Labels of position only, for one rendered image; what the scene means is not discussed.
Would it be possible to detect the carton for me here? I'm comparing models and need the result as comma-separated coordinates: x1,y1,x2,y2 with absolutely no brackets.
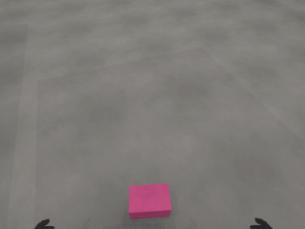
129,183,172,219

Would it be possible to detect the right robot hand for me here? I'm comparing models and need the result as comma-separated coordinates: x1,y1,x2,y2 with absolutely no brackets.
250,218,273,229

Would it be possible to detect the left robot hand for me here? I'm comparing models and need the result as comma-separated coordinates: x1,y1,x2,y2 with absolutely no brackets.
34,219,55,229

